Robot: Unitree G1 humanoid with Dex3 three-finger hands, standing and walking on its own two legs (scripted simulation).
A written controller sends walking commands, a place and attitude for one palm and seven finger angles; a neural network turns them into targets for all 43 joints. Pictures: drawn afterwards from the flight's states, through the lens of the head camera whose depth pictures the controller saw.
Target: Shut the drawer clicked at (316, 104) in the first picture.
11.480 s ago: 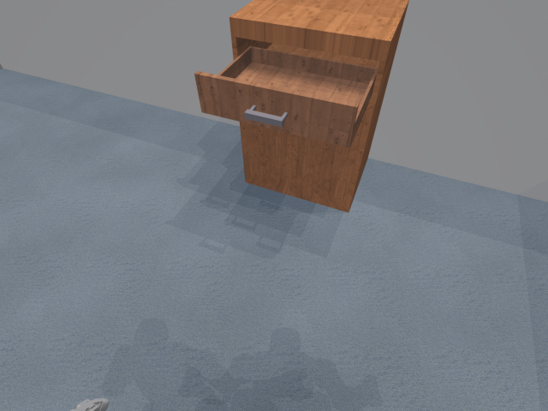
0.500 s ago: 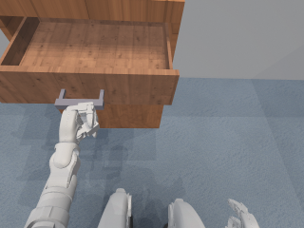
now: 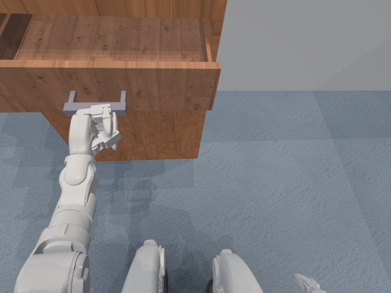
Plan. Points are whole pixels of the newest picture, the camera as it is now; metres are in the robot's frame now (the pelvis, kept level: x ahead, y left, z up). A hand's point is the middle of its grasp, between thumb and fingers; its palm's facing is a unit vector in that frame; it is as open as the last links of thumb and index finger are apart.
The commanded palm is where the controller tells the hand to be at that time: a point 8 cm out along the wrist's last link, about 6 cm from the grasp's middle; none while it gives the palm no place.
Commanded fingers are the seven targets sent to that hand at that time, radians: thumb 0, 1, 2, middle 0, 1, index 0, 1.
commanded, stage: push the drawer shut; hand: left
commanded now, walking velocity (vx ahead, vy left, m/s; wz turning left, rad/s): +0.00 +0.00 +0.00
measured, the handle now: (97, 102) +0.50 +0.21 +0.03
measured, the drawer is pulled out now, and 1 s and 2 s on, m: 0.16 0.04 0.00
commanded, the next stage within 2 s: pull the fist back off the drawer in 1.86 s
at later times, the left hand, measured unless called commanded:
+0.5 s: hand (120, 106) +0.49 +0.16 +0.03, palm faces +0.06 -1.00 -0.04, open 3.1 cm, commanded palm +0.49 +0.20 +0.04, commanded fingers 0.00 0.90 0.90 -1.40 -1.60 -1.40 -1.60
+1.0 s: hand (121, 85) +0.55 +0.17 +0.03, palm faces +0.05 -1.00 -0.03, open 3.2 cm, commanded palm +0.55 +0.19 +0.04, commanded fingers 0.00 0.90 0.90 -1.40 -1.60 -1.40 -1.60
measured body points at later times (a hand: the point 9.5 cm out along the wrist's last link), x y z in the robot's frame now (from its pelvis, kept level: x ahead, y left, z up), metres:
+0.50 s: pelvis -0.01 +0.00 -0.01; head +0.14 +0.03 +0.41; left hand +0.48 +0.22 +0.03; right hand +0.03 -0.27 -0.13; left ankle +0.07 +0.10 -0.62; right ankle +0.01 -0.12 -0.62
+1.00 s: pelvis +0.00 +0.00 -0.02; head +0.17 +0.03 +0.40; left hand +0.54 +0.22 +0.04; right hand -0.01 -0.26 -0.13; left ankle +0.07 +0.10 -0.62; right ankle +0.01 -0.12 -0.62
